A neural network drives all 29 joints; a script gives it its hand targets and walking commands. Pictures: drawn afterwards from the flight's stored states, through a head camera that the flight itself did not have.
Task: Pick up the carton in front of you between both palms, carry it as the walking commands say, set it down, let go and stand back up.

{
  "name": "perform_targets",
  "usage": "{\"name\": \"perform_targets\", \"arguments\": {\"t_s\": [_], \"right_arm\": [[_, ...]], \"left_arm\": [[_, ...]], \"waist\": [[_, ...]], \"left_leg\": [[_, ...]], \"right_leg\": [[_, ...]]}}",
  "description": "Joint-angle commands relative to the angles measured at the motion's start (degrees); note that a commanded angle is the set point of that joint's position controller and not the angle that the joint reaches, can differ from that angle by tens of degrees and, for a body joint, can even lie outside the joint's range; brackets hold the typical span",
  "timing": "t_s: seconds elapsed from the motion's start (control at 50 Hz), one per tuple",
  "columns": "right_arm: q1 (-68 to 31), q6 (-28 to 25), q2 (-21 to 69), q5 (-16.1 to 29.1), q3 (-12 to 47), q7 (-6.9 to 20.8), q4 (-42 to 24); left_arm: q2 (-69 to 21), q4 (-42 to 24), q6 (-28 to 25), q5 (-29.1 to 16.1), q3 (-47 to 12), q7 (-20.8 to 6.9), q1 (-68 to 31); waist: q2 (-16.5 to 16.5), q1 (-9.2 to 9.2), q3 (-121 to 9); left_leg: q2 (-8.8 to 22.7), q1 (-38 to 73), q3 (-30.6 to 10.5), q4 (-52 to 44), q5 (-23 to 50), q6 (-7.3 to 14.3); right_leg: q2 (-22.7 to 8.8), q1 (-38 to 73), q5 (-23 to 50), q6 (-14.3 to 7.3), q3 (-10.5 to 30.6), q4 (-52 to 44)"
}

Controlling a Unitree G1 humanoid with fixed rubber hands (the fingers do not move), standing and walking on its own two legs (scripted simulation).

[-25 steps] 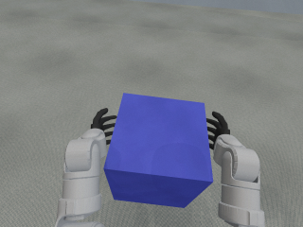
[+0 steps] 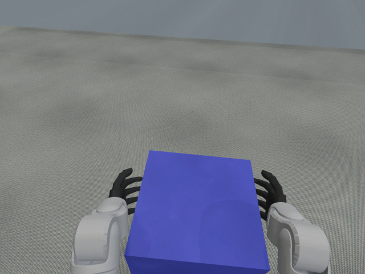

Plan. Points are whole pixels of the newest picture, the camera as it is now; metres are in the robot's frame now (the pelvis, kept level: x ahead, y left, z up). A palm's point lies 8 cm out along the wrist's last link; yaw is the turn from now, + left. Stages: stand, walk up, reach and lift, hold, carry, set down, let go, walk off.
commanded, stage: carry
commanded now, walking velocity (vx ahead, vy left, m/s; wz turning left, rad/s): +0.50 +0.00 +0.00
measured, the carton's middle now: (192, 228) +0.24 +0.00 +0.01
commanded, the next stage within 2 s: none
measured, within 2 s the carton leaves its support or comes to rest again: neither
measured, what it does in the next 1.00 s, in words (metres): walks ahead: left foot, then right foot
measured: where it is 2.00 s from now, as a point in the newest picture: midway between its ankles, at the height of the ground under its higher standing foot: (191, 196)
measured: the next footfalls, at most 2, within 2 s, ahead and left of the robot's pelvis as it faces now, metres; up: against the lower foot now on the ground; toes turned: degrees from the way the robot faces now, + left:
left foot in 0.40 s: +0.44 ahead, +0.13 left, +0.00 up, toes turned +10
right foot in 0.90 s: +0.77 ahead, -0.11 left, +0.00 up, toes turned -9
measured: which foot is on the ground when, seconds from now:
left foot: up 0.00-0.38, down 0.40-0.94, up 0.96-1.00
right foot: down 0.00-0.44, up 0.46-0.88, down 0.90-1.00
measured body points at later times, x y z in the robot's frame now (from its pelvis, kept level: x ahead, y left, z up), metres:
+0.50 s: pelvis +0.32 +0.04 +0.00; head +0.31 +0.06 +0.45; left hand +0.58 +0.18 +0.07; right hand +0.57 -0.12 +0.08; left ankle +0.40 +0.12 -0.73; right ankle +0.13 -0.07 -0.65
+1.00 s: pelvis +0.64 -0.02 +0.00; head +0.64 -0.04 +0.45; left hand +0.90 +0.13 +0.08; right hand +0.90 -0.17 +0.07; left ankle +0.46 +0.11 -0.65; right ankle +0.73 -0.10 -0.73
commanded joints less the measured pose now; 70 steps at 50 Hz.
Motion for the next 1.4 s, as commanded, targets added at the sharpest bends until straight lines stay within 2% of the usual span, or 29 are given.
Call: {"name": "perform_targets", "arguments": {"t_s": [0.0,0.04,0.12,0.32,0.36,0.38,0.4,0.42,0.44,0.5,0.54,0.62,0.7,0.82,0.86,0.88,0.9,0.92,0.94,0.98,1.0,1.04,1.1,1.18,1.24,1.28,1.3,1.34,1.38], "right_arm": [[-25.3,-0.2,53.6,21.1,41.8,10.9,-5.3],[-24.0,-1.0,55.1,20.5,41.9,10.8,-4.4],[-21.7,-1.9,54.7,19.0,42.1,10.2,-4.2],[-21.7,0.4,46.9,19.3,40.9,8.9,-6.6],[-21.3,1.0,46.0,19.1,39.8,8.8,-5.6],[-20.1,1.1,45.6,18.9,39.0,8.8,-4.4],[-19.3,1.2,45.1,18.4,38.2,8.9,-3.8],[-19.5,0.8,45.2,18.2,37.9,9.1,-2.6],[-18.2,0.5,47.6,18.9,37.8,9.3,-2.2],[-22.1,-1.3,54.9,20.4,40.3,10.4,-5.0],[-23.5,-2.4,57.0,21.3,41.8,11.0,-6.3],[-21.8,-3.4,55.3,22.3,42.7,11.5,-8.3],[-19.9,-2.7,51.0,21.7,42.1,11.0,-10.3],[-18.4,-0.1,45.5,19.2,39.8,9.6,-7.8],[-19.6,0.7,44.9,19.0,39.7,9.3,-7.4],[-19.6,1.0,44.8,18.9,39.9,9.1,-7.3],[-20.1,1.3,44.3,18.9,39.7,9.0,-7.3],[-20.2,1.7,44.9,18.9,40.4,8.9,-8.5],[-21.0,1.6,45.7,19.4,41.0,9.2,-8.3],[-21.4,0.1,51.7,19.9,42.5,9.9,-7.1],[-22.1,-0.8,54.4,20.4,43.4,10.2,-7.0],[-22.3,-2.5,57.9,20.7,44.5,10.3,-7.3],[-19.6,-4.2,58.9,19.7,45.2,9.8,-8.1],[-19.3,-4.1,55.8,19.7,45.7,9.1,-11.5],[-18.9,-2.5,52.2,19.8,44.7,9.3,-12.0],[-18.6,-0.9,48.8,19.7,43.3,9.6,-10.9],[-19.1,-0.3,47.0,19.0,42.2,9.7,-9.5],[-17.7,0.2,46.3,18.5,40.0,10.0,-4.9],[-17.8,0.4,46.9,17.9,38.5,10.2,-2.4]], "left_arm": [[-53.0,-9.2,-1.7,-20.9,-38.3,-12.2,-26.9],[-53.8,-9.3,-2.2,-21.3,-38.9,-12.5,-26.9],[-52.0,-9.8,-2.8,-21.4,-39.2,-13.0,-25.2],[-44.1,-11.1,-0.6,-19.4,-37.0,-11.2,-22.7],[-43.2,-10.8,0.1,-19.4,-37.1,-10.9,-23.2],[-42.7,-10.9,0.4,-19.5,-37.2,-10.8,-23.2],[-42.3,-11.1,0.7,-19.7,-37.5,-10.7,-23.9],[-42.9,-12.4,1.0,-20.1,-38.4,-10.8,-24.7],[-44.0,-11.8,0.9,-20.4,-38.8,-11.1,-25.2],[-52.1,-10.6,-1.3,-21.2,-40.3,-12.4,-26.1],[-54.8,-10.9,-2.7,-21.0,-41.0,-12.4,-26.1],[-54.5,-12.5,-4.1,-19.7,-41.4,-11.5,-23.9],[-51.1,-14.5,-3.3,-19.5,-41.0,-10.8,-22.3],[-44.5,-13.5,-0.3,-19.5,-39.0,-10.7,-21.8],[-43.6,-12.3,0.3,-19.4,-38.0,-10.8,-21.4],[-43.3,-11.3,0.4,-19.4,-37.3,-10.8,-20.8],[-43.2,-10.9,0.5,-19.3,-36.7,-11.0,-20.3],[-42.7,-9.6,0.3,-18.9,-35.9,-11.2,-21.3],[-45.1,-8.7,0.0,-19.7,-36.0,-11.5,-19.5],[-50.0,-9.9,-1.2,-20.5,-37.0,-12.4,-20.8],[-52.5,-10.5,-2.1,-20.7,-37.6,-12.8,-22.1],[-55.3,-11.7,-3.7,-21.3,-38.5,-13.4,-23.6],[-55.2,-13.3,-4.9,-21.8,-39.2,-14.1,-22.3],[-52.0,-15.3,-5.0,-21.5,-39.3,-13.9,-19.9],[-48.8,-15.3,-3.7,-20.3,-38.7,-13.2,-19.2],[-46.1,-13.7,-2.4,-19.3,-37.9,-12.6,-18.8],[-44.9,-13.6,-1.5,-19.0,-37.9,-12.2,-19.4],[-42.9,-13.1,0.0,-19.1,-38.3,-11.9,-20.9],[-43.5,-11.0,0.4,-19.2,-38.7,-12.1,-22.9]], "waist": [[-3.9,-0.23,-14.4],[-6.2,-0.3,-13.7],[-7.9,-0.23,-9.7],[-10.4,0.43,-2.8],[-9.9,-0.51,-5.6],[-6.9,-1.48,-9.8],[-0.3,-2.56,-14.6],[15.4,-2.74,-19.8],[15.3,-2.14,-17.7],[1.0,-1.75,-16.2],[3.4,-1.43,-15.6],[6.1,-1.6,-12.4],[5.4,-1.84,-8.7],[7.0,-1.99,-2.7],[6.8,-0.95,-5.0],[3.8,-0.11,-7.8],[-1.1,0.88,-11.7],[-16.8,0.8,-18.1],[-19.6,0.23,-16.7],[-10.8,0.08,-18.0],[-6.9,-0.05,-17.3],[-8.0,-0.53,-17.6],[-9.5,-0.71,-17.7],[-11.7,-0.11,-17.0],[-9.2,-0.52,-14.5],[-5.5,-0.48,-14.0],[0.0,-0.25,-15.3],[5.5,-0.6,-14.4],[3.7,-0.67,-13.0]], "left_leg": [[5.4,-20.8,-3.4,4.6,6.1,0.6],[5.1,-17.2,-0.6,-2.3,9.1,-0.4],[5.3,-19.1,3.0,-16.3,14.2,-2.6],[2.2,-16.7,8.6,-33.8,21.9,-0.1],[-0.9,-5.7,12.7,-37.2,18.9,0.9],[-2.6,6.9,13.8,-37.7,16.3,1.1],[7.1,20.6,-0.7,-40.7,8.1,3.3],[22.1,33.6,-27.0,-46.8,3.6,11.5],[22.5,32.2,-31.3,-49.7,15.7,12.3],[18.5,21.8,-13.7,-47.5,26.3,7.5],[16.2,16.9,-7.5,-50.4,20.6,5.5],[14.5,17.3,-1.6,-54.2,18.5,6.5],[12.6,20.0,2.2,-53.9,25.2,6.7],[12.4,21.4,6.1,-51.7,33.1,4.5],[11.1,20.0,9.3,-42.8,41.8,2.8],[8.2,16.3,11.7,-32.2,44.7,0.9],[6.4,7.6,11.4,-19.8,32.0,-1.1],[-0.6,-9.8,9.4,-1.1,14.5,-4.4],[-3.4,-16.5,3.4,7.2,-4.8,-4.1],[1.8,-17.5,-1.6,9.4,-3.8,-1.6],[3.5,-16.7,-1.6,4.7,-0.6,-1.1],[3.4,-11.6,0.4,-5.8,3.9,-1.4],[1.6,-7.3,3.2,-18.4,5.0,-2.4],[0.3,-4.5,5.6,-29.0,14.0,-2.4],[0.8,2.1,7.3,-40.4,27.1,-2.3],[6.6,10.9,3.7,-41.7,40.7,-1.9],[11.2,15.7,0.0,-36.0,57.7,1.0],[12.4,12.8,-2.6,-36.1,53.8,3.8],[10.5,10.0,-0.8,-35.2,52.4,2.8]], "right_leg": [[-18.8,24.9,0.4,-4.1,26.0,-16.6],[-16.3,20.3,-4.1,-2.3,19.3,-19.1],[-15.2,19.7,-5.2,-3.5,14.6,-22.8],[-13.3,27.5,14.8,-0.9,7.9,-16.2],[-11.9,25.8,24.6,0.9,4.3,-6.2],[-9.5,20.9,26.2,2.7,1.6,4.3],[-7.2,9.4,14.6,5.4,1.8,17.8],[0.1,-8.4,-4.1,7.9,3.5,36.4],[0.9,-15.7,-17.9,6.6,10.4,44.1],[-6.6,-14.8,-10.7,4.0,14.6,42.8],[-6.7,-11.6,-6.3,4.3,12.9,37.0],[-6.6,-14.4,-0.9,6.1,9.5,25.4],[-5.4,-15.3,4.2,6.5,6.4,12.1],[-3.7,-9.1,8.4,3.9,3.0,0.5],[-0.7,1.8,5.8,3.3,-0.2,-2.4],[1.9,12.2,4.0,3.4,-1.9,-3.8],[-5.9,23.4,4.6,3.3,7.2,-5.1],[-22.1,37.9,5.4,-5.1,33.2,-9.2],[-24.0,36.8,22.6,-7.4,38.9,-13.4],[-21.5,33.3,40.2,-5.4,25.0,-8.8],[-19.6,30.1,40.4,-3.7,20.0,-9.4],[-16.6,26.5,36.8,-0.6,13.6,-11.2],[-14.9,24.4,38.8,-1.3,7.9,-11.1],[-14.1,23.8,37.5,-1.4,5.5,-9.1],[-11.6,20.0,27.2,1.1,3.9,-4.7],[-10.0,13.3,15.3,3.9,5.0,-0.5],[-7.9,9.4,7.1,5.7,6.1,0.9],[-6.8,10.1,-1.5,6.7,7.9,-0.9],[-7.5,12.6,5.1,6.7,8.3,-0.8]]}}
